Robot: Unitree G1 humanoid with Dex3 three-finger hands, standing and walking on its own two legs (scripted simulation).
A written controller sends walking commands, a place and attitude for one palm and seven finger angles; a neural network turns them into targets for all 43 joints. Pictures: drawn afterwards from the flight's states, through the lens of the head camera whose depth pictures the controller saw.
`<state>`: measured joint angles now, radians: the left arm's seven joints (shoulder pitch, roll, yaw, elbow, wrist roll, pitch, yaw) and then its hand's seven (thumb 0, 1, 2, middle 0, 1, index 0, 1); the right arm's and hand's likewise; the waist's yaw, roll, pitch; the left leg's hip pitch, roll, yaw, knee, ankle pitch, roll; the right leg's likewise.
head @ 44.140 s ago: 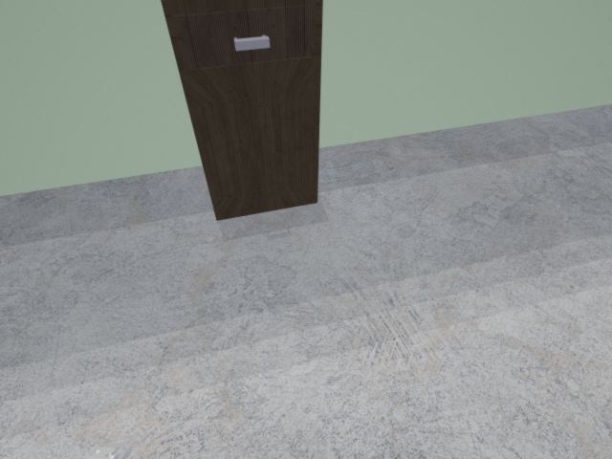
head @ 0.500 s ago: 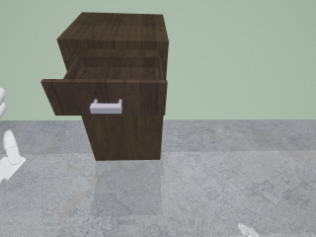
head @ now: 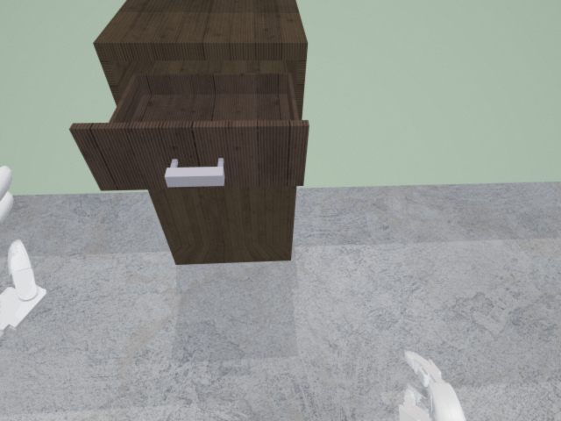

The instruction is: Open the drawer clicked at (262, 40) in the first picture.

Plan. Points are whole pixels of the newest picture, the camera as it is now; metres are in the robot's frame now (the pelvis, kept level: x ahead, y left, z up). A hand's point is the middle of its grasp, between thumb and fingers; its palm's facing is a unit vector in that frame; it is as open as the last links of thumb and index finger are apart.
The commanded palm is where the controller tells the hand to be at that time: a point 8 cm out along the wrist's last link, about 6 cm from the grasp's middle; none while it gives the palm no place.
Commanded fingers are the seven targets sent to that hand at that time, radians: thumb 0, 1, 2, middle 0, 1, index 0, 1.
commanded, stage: stop stepping back and stand still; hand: left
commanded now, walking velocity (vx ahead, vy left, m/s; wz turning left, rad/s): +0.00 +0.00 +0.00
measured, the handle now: (196, 169) +0.56 +0.20 +0.03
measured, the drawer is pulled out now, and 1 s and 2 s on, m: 0.28 0.28 0.28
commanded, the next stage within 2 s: let the arm hang, fingers relaxed in 0.54 s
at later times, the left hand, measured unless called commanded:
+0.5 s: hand (14, 315) +0.17 +0.26 +0.18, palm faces +0.41 -0.80 -0.43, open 7.4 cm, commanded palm +0.11 +0.29 +0.22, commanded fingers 0.00 0.90 0.90 -0.20 -0.30 -0.20 -0.30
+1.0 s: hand out of the picture -0.01 +0.18 -0.18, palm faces -0.03 -0.98 -0.17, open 7.2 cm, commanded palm none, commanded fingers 0.00 0.90 0.90 -0.20 -0.30 -0.20 -0.30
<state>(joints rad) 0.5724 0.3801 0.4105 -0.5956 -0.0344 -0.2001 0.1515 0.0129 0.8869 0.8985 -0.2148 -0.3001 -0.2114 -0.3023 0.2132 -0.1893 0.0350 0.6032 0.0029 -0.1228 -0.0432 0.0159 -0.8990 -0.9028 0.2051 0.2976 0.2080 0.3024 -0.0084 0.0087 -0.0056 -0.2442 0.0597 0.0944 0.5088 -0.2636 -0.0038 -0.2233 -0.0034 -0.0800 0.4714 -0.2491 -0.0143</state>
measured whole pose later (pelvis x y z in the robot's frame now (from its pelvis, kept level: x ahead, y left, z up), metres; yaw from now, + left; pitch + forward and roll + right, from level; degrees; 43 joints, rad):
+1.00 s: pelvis -0.05 +0.00 -0.01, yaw +2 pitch -2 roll -1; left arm 0.29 0.21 -0.01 0.84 0.03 0.07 0.00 0.01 0.95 0.90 -0.21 -0.30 -0.21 -0.30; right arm 0.26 -0.27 -0.01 0.93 -0.03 0.03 0.00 0.01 -0.90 -0.90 0.20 0.30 0.20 0.30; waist -0.02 -0.04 0.11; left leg -0.34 0.02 0.04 0.61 -0.22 0.01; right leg -0.32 -0.02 -0.09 0.60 -0.25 -0.02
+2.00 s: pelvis +0.01 +0.00 +0.01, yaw +2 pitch -1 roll +0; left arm 0.09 0.31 0.01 1.10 0.02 -0.02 0.00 0.01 0.90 0.90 -0.21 -0.30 -0.20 -0.30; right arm 0.11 -0.33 0.00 1.09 -0.02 0.00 -0.01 0.01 -0.90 -0.90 0.20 0.30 0.21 0.30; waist -0.02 0.00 0.08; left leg -0.12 0.01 0.03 0.32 -0.17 0.00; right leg -0.11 0.00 -0.07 0.32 -0.19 -0.02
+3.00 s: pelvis +0.02 -0.01 +0.01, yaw +2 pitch -2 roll +0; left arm 0.11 0.32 0.01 1.11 0.01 -0.02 0.01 0.01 0.90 0.90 -0.21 -0.30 -0.20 -0.30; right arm 0.12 -0.32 0.00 1.10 -0.02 0.00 -0.01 0.01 -0.90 -0.90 0.20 0.30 0.21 0.30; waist -0.01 0.00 0.06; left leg -0.08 0.02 0.04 0.29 -0.18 -0.01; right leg -0.06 0.01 -0.06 0.29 -0.20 -0.03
